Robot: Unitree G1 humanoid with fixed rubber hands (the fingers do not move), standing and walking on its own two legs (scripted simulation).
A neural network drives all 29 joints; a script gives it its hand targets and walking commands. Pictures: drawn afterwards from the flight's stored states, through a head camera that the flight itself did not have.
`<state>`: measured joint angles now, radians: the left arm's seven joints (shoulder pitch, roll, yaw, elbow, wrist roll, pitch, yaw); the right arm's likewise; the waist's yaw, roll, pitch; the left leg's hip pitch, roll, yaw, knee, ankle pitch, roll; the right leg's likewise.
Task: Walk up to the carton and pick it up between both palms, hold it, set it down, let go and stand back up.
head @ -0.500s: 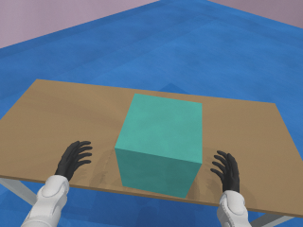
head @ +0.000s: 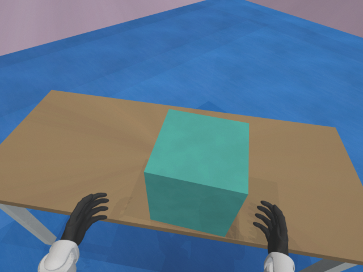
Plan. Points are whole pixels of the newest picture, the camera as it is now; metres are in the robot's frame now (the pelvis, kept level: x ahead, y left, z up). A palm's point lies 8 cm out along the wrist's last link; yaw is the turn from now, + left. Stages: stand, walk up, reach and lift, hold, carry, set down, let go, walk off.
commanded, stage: set down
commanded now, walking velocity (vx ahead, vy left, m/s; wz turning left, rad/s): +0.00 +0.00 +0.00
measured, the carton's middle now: (197, 173) +0.39 -0.04 -0.06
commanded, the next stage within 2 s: let go in 1.64 s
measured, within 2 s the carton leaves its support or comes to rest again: neither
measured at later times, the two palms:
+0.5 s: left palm (80, 249) +0.19 +0.22 -0.05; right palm (279, 255) +0.18 -0.21 -0.05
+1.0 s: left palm (86, 254) +0.18 +0.21 -0.06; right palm (285, 258) +0.18 -0.23 -0.06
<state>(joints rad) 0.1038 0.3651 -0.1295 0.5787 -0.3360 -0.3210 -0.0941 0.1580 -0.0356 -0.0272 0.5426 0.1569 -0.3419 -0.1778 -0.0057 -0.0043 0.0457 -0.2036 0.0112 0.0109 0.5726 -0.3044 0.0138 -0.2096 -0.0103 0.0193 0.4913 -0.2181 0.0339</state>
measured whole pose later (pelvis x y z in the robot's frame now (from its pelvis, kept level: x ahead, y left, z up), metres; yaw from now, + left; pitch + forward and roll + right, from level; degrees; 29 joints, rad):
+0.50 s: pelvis +0.01 -0.01 +0.00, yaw +0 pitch -5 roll -1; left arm 0.19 0.33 -0.10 0.58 -0.22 -0.22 -0.07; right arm 0.21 -0.07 -0.01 0.64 0.10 -0.36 -0.12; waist 0.00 0.00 0.08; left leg -0.13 0.02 0.00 0.51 -0.30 0.00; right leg -0.15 -0.01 0.01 0.46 -0.23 0.02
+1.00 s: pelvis +0.02 -0.02 +0.01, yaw +0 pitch -6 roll -1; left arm 0.22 0.26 -0.05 0.54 -0.11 -0.02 -0.03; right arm 0.22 -0.11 -0.05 0.68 0.03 -0.26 -0.05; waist 0.02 -0.01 0.09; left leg -0.05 0.02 0.01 0.43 -0.27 -0.01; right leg -0.07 0.00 0.01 0.39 -0.21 0.02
